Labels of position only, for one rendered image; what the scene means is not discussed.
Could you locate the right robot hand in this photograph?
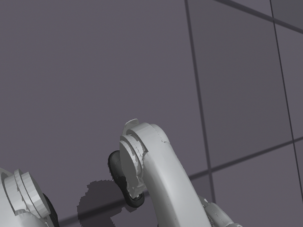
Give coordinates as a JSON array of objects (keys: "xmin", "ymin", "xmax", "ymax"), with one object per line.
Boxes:
[{"xmin": 198, "ymin": 195, "xmax": 234, "ymax": 227}]

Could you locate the right robot foot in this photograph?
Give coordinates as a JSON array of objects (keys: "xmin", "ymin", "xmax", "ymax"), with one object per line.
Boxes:
[{"xmin": 108, "ymin": 150, "xmax": 144, "ymax": 208}]

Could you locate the left robot foot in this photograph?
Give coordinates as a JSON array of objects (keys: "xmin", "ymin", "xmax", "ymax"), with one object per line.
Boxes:
[{"xmin": 43, "ymin": 194, "xmax": 60, "ymax": 227}]

